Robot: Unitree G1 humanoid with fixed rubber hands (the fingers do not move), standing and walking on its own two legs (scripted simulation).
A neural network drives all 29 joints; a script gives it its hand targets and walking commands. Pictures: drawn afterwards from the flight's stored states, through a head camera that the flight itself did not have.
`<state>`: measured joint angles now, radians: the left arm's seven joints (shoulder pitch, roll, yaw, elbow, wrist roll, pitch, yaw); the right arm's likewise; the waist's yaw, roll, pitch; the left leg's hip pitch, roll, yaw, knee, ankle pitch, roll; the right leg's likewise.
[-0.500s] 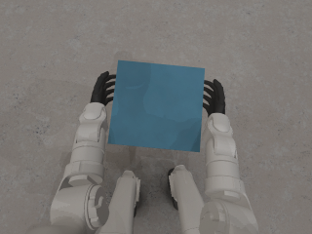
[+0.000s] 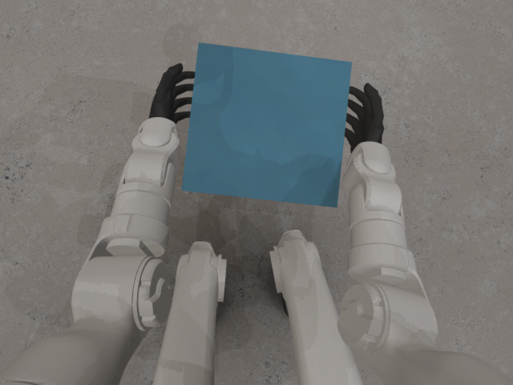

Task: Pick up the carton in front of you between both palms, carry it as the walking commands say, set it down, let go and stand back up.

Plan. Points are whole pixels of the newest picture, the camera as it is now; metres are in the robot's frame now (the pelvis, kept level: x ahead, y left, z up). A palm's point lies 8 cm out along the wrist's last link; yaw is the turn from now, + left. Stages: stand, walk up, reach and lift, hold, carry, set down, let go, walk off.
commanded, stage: set down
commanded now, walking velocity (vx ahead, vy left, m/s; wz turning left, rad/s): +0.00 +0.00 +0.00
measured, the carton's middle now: (262, 141) +0.46 -0.05 -0.18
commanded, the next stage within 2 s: none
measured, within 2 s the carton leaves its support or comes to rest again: rests again in 1.22 s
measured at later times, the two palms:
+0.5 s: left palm (190, 121) +0.52 +0.08 -0.26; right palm (337, 151) +0.45 -0.21 -0.25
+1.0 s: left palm (193, 127) +0.52 +0.08 -0.30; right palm (332, 154) +0.45 -0.21 -0.29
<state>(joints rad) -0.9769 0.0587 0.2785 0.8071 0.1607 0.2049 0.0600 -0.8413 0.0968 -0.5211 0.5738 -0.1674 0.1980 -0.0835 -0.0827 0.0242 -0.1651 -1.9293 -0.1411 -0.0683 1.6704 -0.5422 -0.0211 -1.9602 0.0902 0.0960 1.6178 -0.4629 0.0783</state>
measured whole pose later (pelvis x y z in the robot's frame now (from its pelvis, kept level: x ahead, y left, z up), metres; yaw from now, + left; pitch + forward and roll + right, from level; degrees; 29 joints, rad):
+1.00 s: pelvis -0.02 +0.00 -0.14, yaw -1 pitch +42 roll -3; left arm -1.41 0.25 0.08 1.16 0.04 0.16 0.10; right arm -1.16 -0.03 -0.55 0.79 -0.08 0.17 -0.11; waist -0.12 0.02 0.17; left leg -2.27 -0.16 -0.05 2.16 -0.62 -0.03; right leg -2.28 0.09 0.05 2.09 -0.54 0.11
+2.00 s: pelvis -0.03 +0.00 -0.16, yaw -1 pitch +37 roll -4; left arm -1.45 0.46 -0.12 1.15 -0.20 0.06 0.05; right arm -1.26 -0.26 -0.30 1.09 0.21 -0.02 -0.11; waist -0.13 -0.01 0.35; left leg -2.27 -0.07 -0.02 2.23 -0.60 0.01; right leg -2.27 0.02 -0.01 2.14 -0.51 0.05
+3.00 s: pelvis +0.01 +0.00 +0.08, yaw +0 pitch +46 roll -1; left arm -1.14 0.36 0.16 0.96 0.04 0.18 -0.05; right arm -0.86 -0.10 -0.36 0.66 0.06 0.15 -0.09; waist -0.15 0.04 -0.12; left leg -1.72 -0.06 -0.05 1.35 -0.44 0.00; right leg -1.74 0.02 0.02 1.30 -0.36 0.03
